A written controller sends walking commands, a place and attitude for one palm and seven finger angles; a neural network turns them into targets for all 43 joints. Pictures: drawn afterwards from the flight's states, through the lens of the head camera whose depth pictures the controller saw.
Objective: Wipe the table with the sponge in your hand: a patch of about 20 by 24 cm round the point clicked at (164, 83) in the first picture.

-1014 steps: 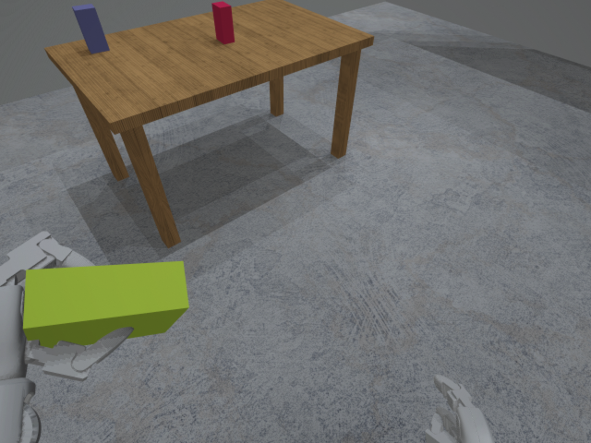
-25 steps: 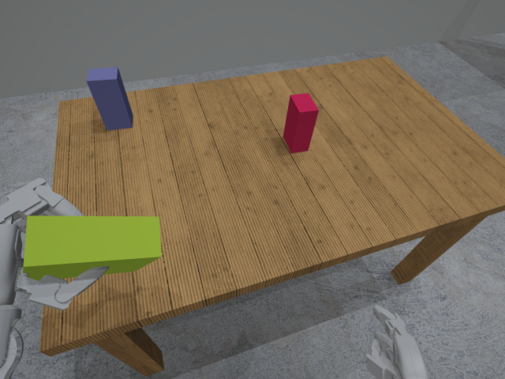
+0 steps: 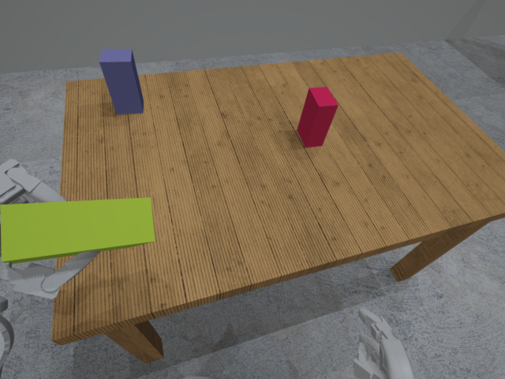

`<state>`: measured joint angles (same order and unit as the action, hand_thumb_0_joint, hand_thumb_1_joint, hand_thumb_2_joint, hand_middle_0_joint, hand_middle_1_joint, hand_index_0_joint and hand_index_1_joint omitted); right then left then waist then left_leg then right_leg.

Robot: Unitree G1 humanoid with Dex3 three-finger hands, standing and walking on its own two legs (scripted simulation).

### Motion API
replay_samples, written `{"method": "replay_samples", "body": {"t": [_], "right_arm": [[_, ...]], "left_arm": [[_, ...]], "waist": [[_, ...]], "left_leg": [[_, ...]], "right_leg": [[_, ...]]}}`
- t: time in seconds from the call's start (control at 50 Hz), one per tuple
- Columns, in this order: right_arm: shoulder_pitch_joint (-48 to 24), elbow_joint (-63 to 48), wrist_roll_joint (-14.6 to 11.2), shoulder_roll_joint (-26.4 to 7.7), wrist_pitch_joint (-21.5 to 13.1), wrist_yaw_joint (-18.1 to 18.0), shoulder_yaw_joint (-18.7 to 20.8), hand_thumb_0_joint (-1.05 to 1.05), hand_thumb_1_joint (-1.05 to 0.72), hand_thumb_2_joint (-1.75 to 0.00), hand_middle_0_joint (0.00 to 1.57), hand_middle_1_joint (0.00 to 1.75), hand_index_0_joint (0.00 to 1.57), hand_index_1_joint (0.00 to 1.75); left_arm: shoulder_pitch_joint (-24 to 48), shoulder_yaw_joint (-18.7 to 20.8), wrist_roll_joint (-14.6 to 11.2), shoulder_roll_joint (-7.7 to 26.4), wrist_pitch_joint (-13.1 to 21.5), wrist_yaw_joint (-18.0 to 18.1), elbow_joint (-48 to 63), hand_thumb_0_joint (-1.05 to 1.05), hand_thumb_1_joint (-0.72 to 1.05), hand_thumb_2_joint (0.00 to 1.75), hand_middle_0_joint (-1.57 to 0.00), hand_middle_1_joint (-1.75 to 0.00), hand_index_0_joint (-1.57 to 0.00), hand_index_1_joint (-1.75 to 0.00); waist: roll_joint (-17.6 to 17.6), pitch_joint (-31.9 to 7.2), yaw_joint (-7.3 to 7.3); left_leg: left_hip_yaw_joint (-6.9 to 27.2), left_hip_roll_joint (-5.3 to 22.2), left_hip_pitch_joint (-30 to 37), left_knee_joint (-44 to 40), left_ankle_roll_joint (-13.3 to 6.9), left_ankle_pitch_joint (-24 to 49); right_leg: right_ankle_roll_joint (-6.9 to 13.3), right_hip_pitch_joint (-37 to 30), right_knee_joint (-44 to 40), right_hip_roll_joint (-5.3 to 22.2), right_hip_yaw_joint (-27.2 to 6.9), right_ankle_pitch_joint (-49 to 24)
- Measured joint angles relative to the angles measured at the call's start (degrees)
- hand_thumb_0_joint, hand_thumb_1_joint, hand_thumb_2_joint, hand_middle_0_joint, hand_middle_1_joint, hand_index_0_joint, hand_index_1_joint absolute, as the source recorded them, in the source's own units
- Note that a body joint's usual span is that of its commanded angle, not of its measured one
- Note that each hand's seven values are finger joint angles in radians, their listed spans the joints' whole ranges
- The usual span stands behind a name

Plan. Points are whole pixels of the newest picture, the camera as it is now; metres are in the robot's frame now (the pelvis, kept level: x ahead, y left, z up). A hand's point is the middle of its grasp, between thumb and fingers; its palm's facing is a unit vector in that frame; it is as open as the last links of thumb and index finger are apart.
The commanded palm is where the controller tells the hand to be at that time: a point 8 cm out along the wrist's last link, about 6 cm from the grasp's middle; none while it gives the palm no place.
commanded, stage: come to a stop and stand still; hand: left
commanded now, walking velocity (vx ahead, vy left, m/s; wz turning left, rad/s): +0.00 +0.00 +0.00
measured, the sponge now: (101, 228) +0.25 +0.22 +0.14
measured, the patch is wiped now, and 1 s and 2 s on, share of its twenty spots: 0.00 0.00 0.00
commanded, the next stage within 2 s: look again from close up in 0.04 s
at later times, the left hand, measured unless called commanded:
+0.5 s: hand (73, 236) +0.22 +0.24 +0.16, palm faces +0.35 -0.85 -0.39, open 9.1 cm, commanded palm +0.16 +0.27 +0.18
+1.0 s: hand (73, 263) +0.19 +0.22 +0.16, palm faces +0.48 -0.61 -0.63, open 9.1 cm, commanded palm +0.16 +0.25 +0.17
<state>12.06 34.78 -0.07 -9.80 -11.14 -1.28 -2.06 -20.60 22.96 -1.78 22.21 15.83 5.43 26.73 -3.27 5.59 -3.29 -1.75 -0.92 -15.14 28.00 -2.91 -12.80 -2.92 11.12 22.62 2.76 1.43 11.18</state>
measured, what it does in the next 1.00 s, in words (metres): shifts its weight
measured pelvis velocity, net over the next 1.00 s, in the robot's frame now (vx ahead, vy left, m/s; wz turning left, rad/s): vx -0.02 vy -0.08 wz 0.06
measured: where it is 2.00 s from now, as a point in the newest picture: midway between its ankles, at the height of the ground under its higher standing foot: outside the picture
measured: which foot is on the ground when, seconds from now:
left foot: down 0.00-1.00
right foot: down 0.00-1.00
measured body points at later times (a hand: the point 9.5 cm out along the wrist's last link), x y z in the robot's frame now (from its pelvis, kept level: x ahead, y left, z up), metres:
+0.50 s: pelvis +0.00 -0.01 +0.00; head +0.03 +0.01 +0.45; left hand +0.20 +0.28 +0.18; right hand +0.18 -0.23 -0.07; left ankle +0.02 +0.08 -0.74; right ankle +0.01 -0.16 -0.74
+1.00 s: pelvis -0.02 -0.08 -0.02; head -0.01 -0.08 +0.43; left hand +0.16 +0.25 +0.19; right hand +0.19 -0.29 -0.10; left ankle +0.02 +0.08 -0.74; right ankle +0.01 -0.16 -0.74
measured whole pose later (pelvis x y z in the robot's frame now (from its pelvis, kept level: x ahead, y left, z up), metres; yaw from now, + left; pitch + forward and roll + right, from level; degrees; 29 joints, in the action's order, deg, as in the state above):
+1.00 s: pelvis -0.02 -0.08 -0.02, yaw +4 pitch -1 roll +0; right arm 9.7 36.7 1.7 -13.8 -6.7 -3.0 -1.3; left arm -15.2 22.6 7.6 29.8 8.4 4.8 16.3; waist 1.0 0.8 -4.4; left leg 4.1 2.4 -21.8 38.0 2.3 -15.9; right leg 3.0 18.7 37.9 -1.1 6.0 18.9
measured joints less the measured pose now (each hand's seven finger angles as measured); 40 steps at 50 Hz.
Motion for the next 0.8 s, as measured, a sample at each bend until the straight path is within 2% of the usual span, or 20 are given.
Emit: {"method": "replay_samples", "body": {"t": [0.06,0.12,0.24,0.42,0.52,0.54,0.56,0.6,0.66,0.7,0.74,0.76,0.8], "right_arm": [[-1.2,0.0,0.1,-0.1,-0.1,0.3,0.1,0.01,-0.91,-0.89,0.20,0.30,0.20,0.30],[-2.1,-0.8,0.2,0.0,0.5,0.3,0.2,0.01,-0.91,-0.89,0.20,0.30,0.20,0.30],[-2.6,-2.4,0.0,0.1,1.8,-0.2,0.2,0.01,-0.91,-0.89,0.20,0.30,0.20,0.30],[-0.9,-1.7,0.0,-1.4,2.4,-0.7,0.9,0.01,-0.91,-0.89,0.20,0.30,0.20,0.30],[-0.5,-1.2,-0.1,-1.6,2.9,-0.9,1.1,0.01,-0.91,-0.89,0.20,0.30,0.20,0.30],[0.6,-2.6,-1.3,-2.0,3.4,-2.2,0.1,0.01,-0.91,-0.89,0.20,0.30,0.20,0.30],[1.4,-3.0,-0.6,-2.2,3.2,-2.7,0.0,0.01,-0.91,-0.89,0.20,0.30,0.20,0.30],[0.5,-1.1,0.9,-2.4,3.3,-1.1,-0.3,0.01,-0.91,-0.89,0.20,0.30,0.20,0.30],[-1.4,0.8,0.6,-2.9,4.1,0.3,-1.1,0.01,-0.91,-0.89,0.20,0.30,0.20,0.30],[-1.8,0.7,0.0,-3.4,4.2,0.6,-1.0,0.01,-0.91,-0.89,0.20,0.30,0.20,0.30],[-2.1,-0.2,-0.5,-4.1,4.5,0.8,-1.0,0.01,-0.91,-0.89,0.20,0.30,0.20,0.30],[-2.3,-0.8,-0.5,-4.4,4.7,0.9,-0.9,0.01,-0.91,-0.89,0.20,0.30,0.20,0.30],[-2.8,-1.8,0.1,-4.5,4.9,0.7,-0.9,0.01,-0.91,-0.89,0.20,0.30,0.20,0.30]], "left_arm": [[-0.3,-2.2,0.5,-1.6,0.2,0.0,1.0,-0.01,-0.41,1.06,-0.82,-1.41,-0.83,-1.40],[-1.0,-3.5,0.7,-1.7,0.1,-0.5,0.2,-0.01,-0.41,1.06,-0.82,-1.41,-0.83,-1.40],[-2.6,-1.9,0.3,0.2,-1.1,-1.1,-1.7,-0.01,-0.41,1.06,-0.82,-1.41,-0.83,-1.40],[-3.9,-2.4,0.0,-1.0,-1.3,-0.7,1.0,-0.01,-0.41,1.06,-0.82,-1.41,-0.83,-1.40],[-3.9,-2.5,0.0,-1.0,-1.6,-0.6,-0.5,-0.01,-0.41,1.06,-0.82,-1.41,-0.83,-1.40],[-1.7,-2.7,0.6,1.2,-2.0,-1.1,-0.9,-0.01,-0.42,1.06,-0.82,-1.41,-0.83,-1.40],[2.8,-2.4,2.4,4.3,-2.5,-2.1,-2.5,-0.01,-0.42,1.06,-0.82,-1.40,-0.83,-1.40],[10.7,-0.8,3.6,8.1,-4.9,-2.9,-6.5,-0.01,-0.42,1.06,-0.82,-1.40,-0.84,-1.40],[14.3,2.2,0.2,7.6,-11.8,-4.2,-8.8,-0.01,-0.42,1.06,-0.82,-1.40,-0.83,-1.40],[12.9,2.0,-0.6,6.0,-16.4,-5.3,-8.7,-0.01,-0.41,1.06,-0.82,-1.41,-0.83,-1.40],[9.2,-0.2,1.5,5.0,-19.5,-6.3,-7.7,-0.01,-0.41,1.06,-0.81,-1.41,-0.83,-1.41],[7.0,-1.6,3.0,4.8,-20.1,-6.6,-7.0,-0.01,-0.41,1.06,-0.81,-1.41,-0.83,-1.41],[2.3,-3.9,5.1,4.8,-19.2,-6.8,-5.9,-0.01,-0.41,1.06,-0.81,-1.41,-0.83,-1.41]], "waist": [[0.3,-0.7,0.26],[0.6,-1.5,0.94],[0.8,-2.0,2.02],[1.4,-1.9,1.40],[2.1,-2.5,1.66],[2.2,-2.6,1.36],[1.9,-2.1,0.51],[1.3,-1.7,0.29],[2.1,-2.9,0.40],[3.5,-3.7,0.78],[4.7,-4.1,1.18],[5.2,-4.1,1.39],[5.5,-3.9,1.78]], "left_leg": [[-0.3,0.0,0.4,-0.1,-0.1,-0.2],[-0.5,0.0,0.6,-0.4,-0.1,-0.2],[-0.5,0.5,0.7,-1.0,0.2,0.1],[-0.1,0.9,0.8,-1.2,0.6,0.3],[0.0,1.1,1.0,-1.6,0.9,0.5],[0.4,1.1,0.1,-0.8,0.9,0.4],[0.8,0.7,-0.3,0.2,1.0,0.2],[1.6,0.1,-0.8,1.3,1.5,0.1],[0.8,0.6,-0.6,2.1,2.1,-0.4],[0.6,1.0,-0.3,2.5,2.2,-0.8],[0.5,1.2,-0.1,2.8,2.4,-0.9],[0.5,1.2,-0.2,3.1,2.5,-1.0],[0.7,1.4,-0.9,3.8,2.8,-1.1]], "right_leg": [[-0.2,-0.3,-0.3,0.0,-0.3,0.0],[-0.2,-0.5,-0.6,0.0,-0.5,-0.2],[-0.1,-0.7,-1.7,-0.5,-0.5,-0.7],[0.2,-1.1,-2.2,-0.9,-0.1,-1.0],[0.5,-1.2,-2.4,-1.1,-0.1,-1.1],[0.2,-0.3,-1.0,-1.4,-0.1,-0.2],[1.3,0.7,1.3,-1.2,0.0,0.2],[2.1,1.8,4.9,-0.6,0.6,2.4],[2.0,2.5,6.7,-1.0,-0.2,3.3],[2.0,2.3,7.0,-1.4,-0.5,3.4],[2.3,2.5,7.9,-1.5,-0.6,3.8],[2.4,2.7,8.4,-1.6,-0.6,4.1],[2.8,3.6,9.9,-1.7,-0.4,4.7]]}}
